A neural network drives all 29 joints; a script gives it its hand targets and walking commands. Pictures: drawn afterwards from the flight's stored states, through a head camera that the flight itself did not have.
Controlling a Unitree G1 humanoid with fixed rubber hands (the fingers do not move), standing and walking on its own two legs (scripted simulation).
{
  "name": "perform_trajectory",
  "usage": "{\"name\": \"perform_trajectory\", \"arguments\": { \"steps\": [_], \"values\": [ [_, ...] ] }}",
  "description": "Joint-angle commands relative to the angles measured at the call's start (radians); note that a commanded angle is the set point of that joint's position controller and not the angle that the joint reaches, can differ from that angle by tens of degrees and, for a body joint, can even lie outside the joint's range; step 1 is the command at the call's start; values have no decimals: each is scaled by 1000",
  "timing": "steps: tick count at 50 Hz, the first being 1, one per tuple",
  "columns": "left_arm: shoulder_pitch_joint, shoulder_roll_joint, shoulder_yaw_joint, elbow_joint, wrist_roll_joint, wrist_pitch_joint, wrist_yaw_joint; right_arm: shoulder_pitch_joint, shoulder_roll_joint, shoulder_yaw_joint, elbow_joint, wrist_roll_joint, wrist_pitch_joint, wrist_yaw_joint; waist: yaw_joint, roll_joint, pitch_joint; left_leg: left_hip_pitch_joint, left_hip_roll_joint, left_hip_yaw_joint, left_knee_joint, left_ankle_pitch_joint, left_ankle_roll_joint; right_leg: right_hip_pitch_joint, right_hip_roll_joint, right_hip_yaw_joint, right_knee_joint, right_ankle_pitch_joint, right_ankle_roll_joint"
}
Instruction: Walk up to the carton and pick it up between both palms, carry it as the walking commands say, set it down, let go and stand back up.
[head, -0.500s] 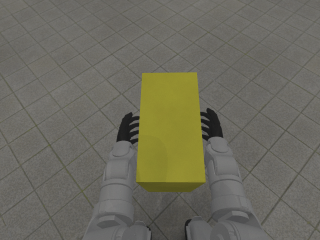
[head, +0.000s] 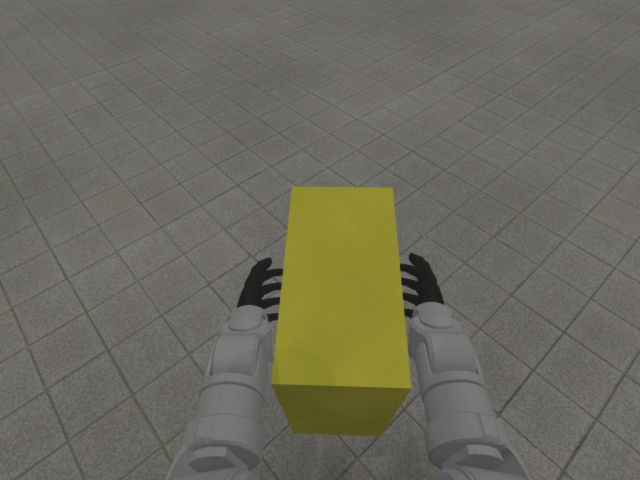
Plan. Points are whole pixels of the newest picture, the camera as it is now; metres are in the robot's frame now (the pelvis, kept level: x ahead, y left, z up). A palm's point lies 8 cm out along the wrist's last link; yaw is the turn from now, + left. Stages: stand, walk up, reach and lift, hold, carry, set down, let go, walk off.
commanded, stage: reach and lift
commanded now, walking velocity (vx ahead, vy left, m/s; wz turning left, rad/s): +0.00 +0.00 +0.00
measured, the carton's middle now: (339, 319) +0.37 -0.01 -0.06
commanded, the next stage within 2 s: hold in 1.36 s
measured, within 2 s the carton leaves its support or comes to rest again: neither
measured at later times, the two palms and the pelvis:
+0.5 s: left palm (238, 310) +0.31 +0.12 +0.07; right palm (431, 305) +0.32 -0.11 +0.06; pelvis -0.01 +0.00 +0.01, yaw +0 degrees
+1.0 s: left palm (236, 315) +0.31 +0.12 +0.06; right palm (428, 306) +0.32 -0.11 +0.06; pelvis -0.01 +0.00 +0.00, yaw +0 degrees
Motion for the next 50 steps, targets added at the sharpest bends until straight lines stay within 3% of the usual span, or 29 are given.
{"name": "perform_trajectory", "arguments": {
  "steps": [1,19,33,50],
  "values": [
    [-501,-1016,-478,13,-154,-9,-209,-424,1070,542,84,178,37,249,6,-23,-379,90,-95,13,-97,166,29,301,88,5,-64,179,4],
    [-514,-1014,-435,-35,-174,177,-199,-497,1028,513,2,214,206,254,10,0,-219,199,-68,17,-179,102,24,360,85,-20,-144,70,-8],
    [-622,-976,-409,0,-172,181,-204,-590,1047,487,40,211,220,233,26,-15,-205,156,-67,33,-163,-9,35,354,70,-16,-133,-17,-6],
    [-554,-991,-470,-49,-194,186,-201,-516,1058,528,0,227,216,224,26,-13,-246,186,-69,21,-146,86,27,377,69,-6,-124,76,-1]
  ]
}}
